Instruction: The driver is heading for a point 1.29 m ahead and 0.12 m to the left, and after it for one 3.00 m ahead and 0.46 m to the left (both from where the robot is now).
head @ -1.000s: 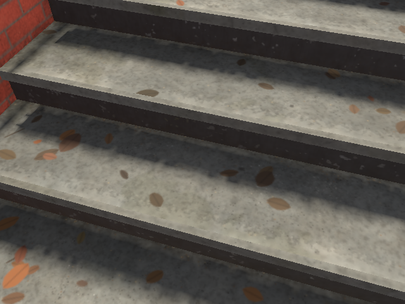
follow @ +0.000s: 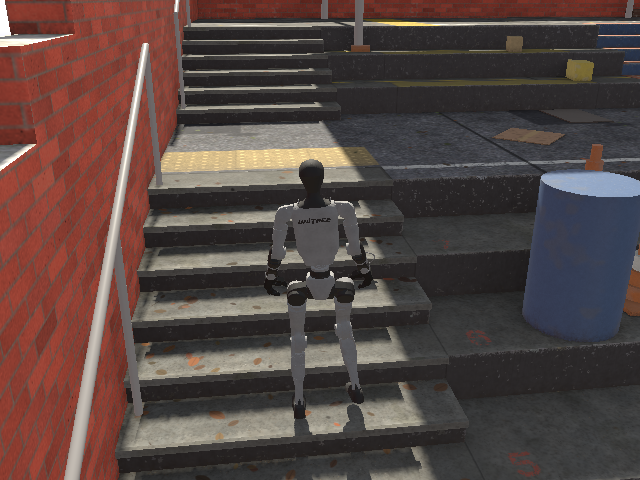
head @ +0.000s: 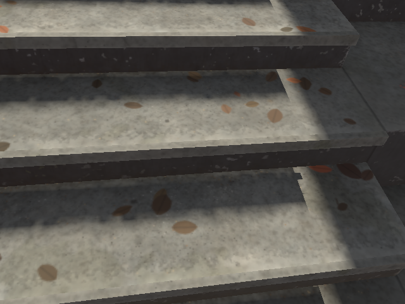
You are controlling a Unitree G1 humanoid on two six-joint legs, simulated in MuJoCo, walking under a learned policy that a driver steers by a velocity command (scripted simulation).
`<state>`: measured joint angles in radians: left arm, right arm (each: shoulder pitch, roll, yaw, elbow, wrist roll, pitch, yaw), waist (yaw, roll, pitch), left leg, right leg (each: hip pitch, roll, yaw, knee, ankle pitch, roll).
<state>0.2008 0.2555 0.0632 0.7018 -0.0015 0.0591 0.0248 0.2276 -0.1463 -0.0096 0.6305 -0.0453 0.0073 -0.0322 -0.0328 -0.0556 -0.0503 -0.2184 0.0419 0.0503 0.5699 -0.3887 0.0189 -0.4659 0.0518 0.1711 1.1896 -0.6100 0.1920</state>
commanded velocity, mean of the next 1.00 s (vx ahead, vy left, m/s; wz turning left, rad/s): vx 0.01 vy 0.00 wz -0.02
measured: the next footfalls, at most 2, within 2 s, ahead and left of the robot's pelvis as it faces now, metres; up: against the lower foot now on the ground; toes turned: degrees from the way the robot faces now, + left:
right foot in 0.20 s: -0.01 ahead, -0.13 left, +0.00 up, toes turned +1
right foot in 1.22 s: +0.02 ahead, -0.18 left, +0.00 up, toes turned -2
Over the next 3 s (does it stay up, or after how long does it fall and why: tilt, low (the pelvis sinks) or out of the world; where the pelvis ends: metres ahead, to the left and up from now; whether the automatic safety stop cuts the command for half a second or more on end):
stays up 0.90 -0.07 0.43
